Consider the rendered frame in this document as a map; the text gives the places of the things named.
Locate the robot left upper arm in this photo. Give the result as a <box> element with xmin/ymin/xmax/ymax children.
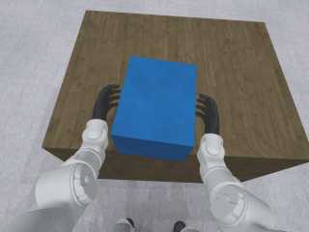
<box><xmin>0</xmin><ymin>162</ymin><xmax>98</xmax><ymax>232</ymax></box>

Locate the carton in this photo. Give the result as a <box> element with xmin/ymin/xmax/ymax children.
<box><xmin>110</xmin><ymin>56</ymin><xmax>197</xmax><ymax>161</ymax></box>

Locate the robot left forearm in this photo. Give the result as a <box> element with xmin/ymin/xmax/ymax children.
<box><xmin>35</xmin><ymin>119</ymin><xmax>109</xmax><ymax>205</ymax></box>

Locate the robot right hand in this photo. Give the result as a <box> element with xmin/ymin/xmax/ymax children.
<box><xmin>195</xmin><ymin>94</ymin><xmax>220</xmax><ymax>135</ymax></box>

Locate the robot right forearm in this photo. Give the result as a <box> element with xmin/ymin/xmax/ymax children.
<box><xmin>197</xmin><ymin>133</ymin><xmax>245</xmax><ymax>205</ymax></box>

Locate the pedestal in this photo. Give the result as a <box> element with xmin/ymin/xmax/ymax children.
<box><xmin>42</xmin><ymin>10</ymin><xmax>309</xmax><ymax>184</ymax></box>

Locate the robot left thigh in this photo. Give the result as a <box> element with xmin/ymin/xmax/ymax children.
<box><xmin>110</xmin><ymin>222</ymin><xmax>135</xmax><ymax>232</ymax></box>

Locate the robot right upper arm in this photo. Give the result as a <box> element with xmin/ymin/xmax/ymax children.
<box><xmin>211</xmin><ymin>185</ymin><xmax>288</xmax><ymax>232</ymax></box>

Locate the robot left shin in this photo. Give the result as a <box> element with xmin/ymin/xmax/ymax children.
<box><xmin>117</xmin><ymin>218</ymin><xmax>131</xmax><ymax>225</ymax></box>

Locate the robot left hand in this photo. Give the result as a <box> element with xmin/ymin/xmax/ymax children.
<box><xmin>92</xmin><ymin>84</ymin><xmax>122</xmax><ymax>121</ymax></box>

